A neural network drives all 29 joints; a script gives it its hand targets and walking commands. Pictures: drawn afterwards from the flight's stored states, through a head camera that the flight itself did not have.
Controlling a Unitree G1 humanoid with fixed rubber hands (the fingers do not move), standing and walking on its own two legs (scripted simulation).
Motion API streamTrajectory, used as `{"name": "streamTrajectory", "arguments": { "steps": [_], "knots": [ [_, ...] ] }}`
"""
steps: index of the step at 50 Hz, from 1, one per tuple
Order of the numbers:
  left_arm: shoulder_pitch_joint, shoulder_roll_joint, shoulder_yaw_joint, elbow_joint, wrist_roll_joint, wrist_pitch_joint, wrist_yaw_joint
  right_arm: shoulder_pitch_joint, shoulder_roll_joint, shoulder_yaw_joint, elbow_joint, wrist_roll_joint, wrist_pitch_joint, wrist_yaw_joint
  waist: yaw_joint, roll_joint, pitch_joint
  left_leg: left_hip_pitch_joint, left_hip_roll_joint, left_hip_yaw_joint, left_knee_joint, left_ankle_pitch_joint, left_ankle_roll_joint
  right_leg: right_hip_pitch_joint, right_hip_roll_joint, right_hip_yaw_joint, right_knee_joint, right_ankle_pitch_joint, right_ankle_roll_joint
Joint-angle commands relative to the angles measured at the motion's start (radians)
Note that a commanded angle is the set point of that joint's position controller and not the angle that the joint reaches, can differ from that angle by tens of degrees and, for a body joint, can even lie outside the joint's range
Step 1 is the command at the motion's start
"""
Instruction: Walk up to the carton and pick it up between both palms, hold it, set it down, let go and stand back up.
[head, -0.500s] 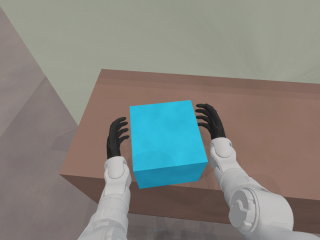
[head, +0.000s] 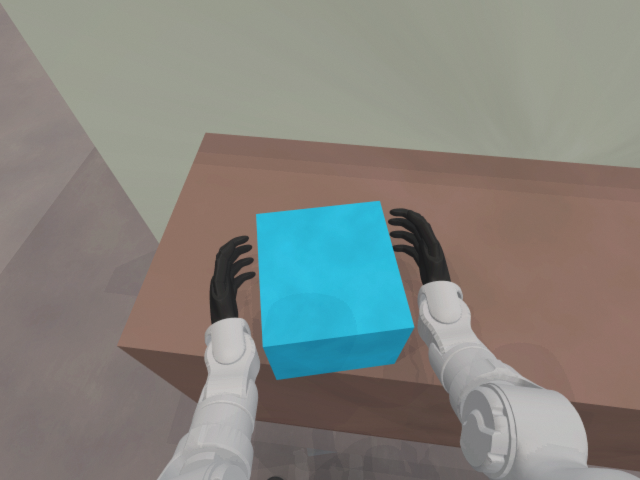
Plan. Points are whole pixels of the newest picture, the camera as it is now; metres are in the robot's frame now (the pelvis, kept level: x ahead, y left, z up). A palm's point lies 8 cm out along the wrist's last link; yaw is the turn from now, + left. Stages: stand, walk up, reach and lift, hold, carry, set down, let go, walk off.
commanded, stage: reach and lift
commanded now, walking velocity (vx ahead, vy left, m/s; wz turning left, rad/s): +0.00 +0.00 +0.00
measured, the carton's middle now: (327, 291) +0.38 +0.06 -0.06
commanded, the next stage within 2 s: none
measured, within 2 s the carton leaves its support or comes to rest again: leaves its support in 0.44 s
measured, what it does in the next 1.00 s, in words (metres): stands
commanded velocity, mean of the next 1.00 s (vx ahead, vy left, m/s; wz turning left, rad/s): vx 0.00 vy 0.00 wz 0.00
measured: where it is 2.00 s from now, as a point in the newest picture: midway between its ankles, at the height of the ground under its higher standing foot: outside the picture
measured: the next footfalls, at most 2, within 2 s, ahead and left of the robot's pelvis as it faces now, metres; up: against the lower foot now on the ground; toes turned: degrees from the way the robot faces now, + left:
none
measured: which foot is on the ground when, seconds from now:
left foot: down 0.00-1.00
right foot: down 0.00-1.00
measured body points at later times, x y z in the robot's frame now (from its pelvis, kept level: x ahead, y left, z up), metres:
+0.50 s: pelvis +0.00 +0.01 +0.00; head +0.05 +0.01 +0.45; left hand +0.33 +0.18 +0.00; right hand +0.40 -0.08 +0.02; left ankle +0.01 +0.15 -0.74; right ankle -0.02 -0.10 -0.74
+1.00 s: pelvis -0.01 +0.02 +0.01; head -0.03 +0.04 +0.45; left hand +0.33 +0.19 +0.11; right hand +0.38 -0.08 +0.12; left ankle +0.01 +0.15 -0.74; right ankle -0.02 -0.10 -0.74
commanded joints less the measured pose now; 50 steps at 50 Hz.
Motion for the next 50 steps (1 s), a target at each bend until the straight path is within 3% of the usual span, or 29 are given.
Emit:
{"name": "streamTrajectory", "arguments": {
  "steps": [1,5,14,20,26,32,40,44,50],
  "knots": [
    [-0.380,-0.463,-0.335,0.021,0.066,-0.050,-0.107,-0.354,0.564,0.255,-0.005,-0.118,-0.082,0.113,0.008,-0.035,-0.437,0.198,-0.079,0.084,0.054,0.392,0.027,0.251,0.015,-0.024,0.018,0.314,0.028],
    [-0.389,-0.470,-0.356,0.036,0.056,-0.052,-0.114,-0.356,0.570,0.293,-0.005,-0.104,-0.095,0.102,0.003,-0.038,-0.440,0.198,-0.080,0.080,0.046,0.376,0.025,0.274,0.010,-0.023,0.023,0.362,0.037],
    [-0.468,-0.502,-0.455,0.006,-0.010,-0.029,-0.106,-0.372,0.597,0.376,-0.062,-0.031,-0.048,0.088,-0.019,-0.019,-0.500,0.257,-0.081,0.059,0.048,0.362,0.020,0.244,0.016,-0.014,0.005,0.317,0.037],
    [-0.541,-0.541,-0.568,-0.056,-0.083,0.010,-0.090,-0.370,0.656,0.481,-0.184,0.068,0.055,0.076,-0.048,-0.009,-0.529,0.298,-0.086,0.025,0.065,0.345,0.022,0.227,0.022,0.006,-0.001,0.260,0.043],
    [-0.599,-0.595,-0.721,-0.186,-0.156,0.070,-0.075,-0.328,0.747,0.632,-0.400,0.195,0.202,0.062,-0.093,0.013,-0.528,0.333,-0.098,-0.024,0.090,0.337,0.021,0.253,0.019,0.034,0.008,0.247,0.046],
    [-0.562,-0.603,-0.783,-0.315,-0.169,0.212,-0.093,-0.278,0.768,0.747,-0.593,0.317,0.368,0.049,-0.105,-0.002,-0.381,0.370,-0.112,-0.058,0.065,0.280,0.029,0.304,0.006,0.056,-0.006,0.212,0.050],
    [-0.495,-0.583,-0.812,-0.573,-0.182,0.508,-0.122,-0.333,0.712,0.836,-0.886,0.456,0.551,0.032,-0.094,-0.026,-0.289,0.454,-0.119,-0.064,0.046,0.312,0.028,0.380,0.014,0.056,-0.015,0.263,0.054],
    [-0.481,-0.571,-0.830,-0.660,-0.175,0.604,-0.143,-0.321,0.686,0.811,-0.936,0.467,0.591,0.025,-0.120,-0.012,-0.250,0.494,-0.118,-0.057,0.039,0.317,0.018,0.391,0.018,0.048,-0.021,0.275,0.052],
    [-0.487,-0.520,-0.802,-0.665,-0.151,0.709,-0.207,-0.331,0.653,0.704,-0.935,0.422,0.629,0.016,-0.168,0.016,-0.173,0.482,-0.126,-0.034,-0.003,0.173,0.023,0.426,0.001,0.034,-0.040,0.193,0.062]
  ]
}}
